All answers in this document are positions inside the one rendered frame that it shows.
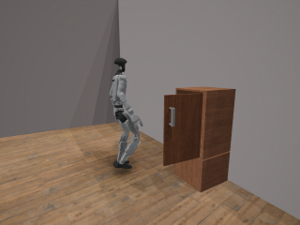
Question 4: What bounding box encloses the robot left upper arm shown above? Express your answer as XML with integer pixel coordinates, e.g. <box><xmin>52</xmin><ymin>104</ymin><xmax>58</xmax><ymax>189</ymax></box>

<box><xmin>110</xmin><ymin>85</ymin><xmax>113</xmax><ymax>97</ymax></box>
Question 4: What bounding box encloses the cupboard door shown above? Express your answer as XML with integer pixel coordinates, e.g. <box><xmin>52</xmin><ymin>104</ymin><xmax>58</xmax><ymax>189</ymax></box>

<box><xmin>163</xmin><ymin>93</ymin><xmax>203</xmax><ymax>166</ymax></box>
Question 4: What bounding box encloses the robot right upper arm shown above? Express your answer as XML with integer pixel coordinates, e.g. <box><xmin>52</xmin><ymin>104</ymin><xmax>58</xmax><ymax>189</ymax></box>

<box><xmin>117</xmin><ymin>75</ymin><xmax>127</xmax><ymax>99</ymax></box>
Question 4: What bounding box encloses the handle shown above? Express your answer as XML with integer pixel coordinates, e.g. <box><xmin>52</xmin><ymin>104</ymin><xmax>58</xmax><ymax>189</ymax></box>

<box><xmin>169</xmin><ymin>107</ymin><xmax>175</xmax><ymax>127</ymax></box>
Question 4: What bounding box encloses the right robot hand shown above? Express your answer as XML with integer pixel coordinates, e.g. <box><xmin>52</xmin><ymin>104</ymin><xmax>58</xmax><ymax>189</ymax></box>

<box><xmin>130</xmin><ymin>113</ymin><xmax>143</xmax><ymax>129</ymax></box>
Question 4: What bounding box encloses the left robot foot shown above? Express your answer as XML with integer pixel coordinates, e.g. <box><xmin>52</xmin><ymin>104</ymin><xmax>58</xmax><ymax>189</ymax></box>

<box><xmin>113</xmin><ymin>160</ymin><xmax>129</xmax><ymax>166</ymax></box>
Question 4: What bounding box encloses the robot left shin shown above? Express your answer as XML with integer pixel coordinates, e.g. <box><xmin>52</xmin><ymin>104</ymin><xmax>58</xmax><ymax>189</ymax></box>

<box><xmin>117</xmin><ymin>137</ymin><xmax>129</xmax><ymax>162</ymax></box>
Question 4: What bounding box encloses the left robot forearm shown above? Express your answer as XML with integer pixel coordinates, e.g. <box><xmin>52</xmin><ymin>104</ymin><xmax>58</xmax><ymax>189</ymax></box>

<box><xmin>110</xmin><ymin>97</ymin><xmax>117</xmax><ymax>107</ymax></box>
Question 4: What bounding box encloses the right robot forearm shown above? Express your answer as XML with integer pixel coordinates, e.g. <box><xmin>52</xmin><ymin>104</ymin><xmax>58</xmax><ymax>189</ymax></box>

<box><xmin>119</xmin><ymin>92</ymin><xmax>134</xmax><ymax>115</ymax></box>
